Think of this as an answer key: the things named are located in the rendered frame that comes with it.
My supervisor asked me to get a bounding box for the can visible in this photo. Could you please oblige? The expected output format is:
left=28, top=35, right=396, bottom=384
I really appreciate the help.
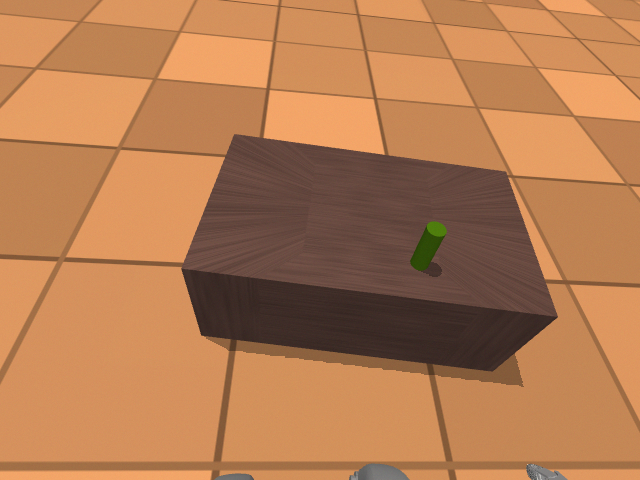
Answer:
left=410, top=221, right=447, bottom=271

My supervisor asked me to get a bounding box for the right robot hand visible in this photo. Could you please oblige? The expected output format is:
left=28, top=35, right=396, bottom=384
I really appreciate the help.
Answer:
left=526, top=464, right=567, bottom=480

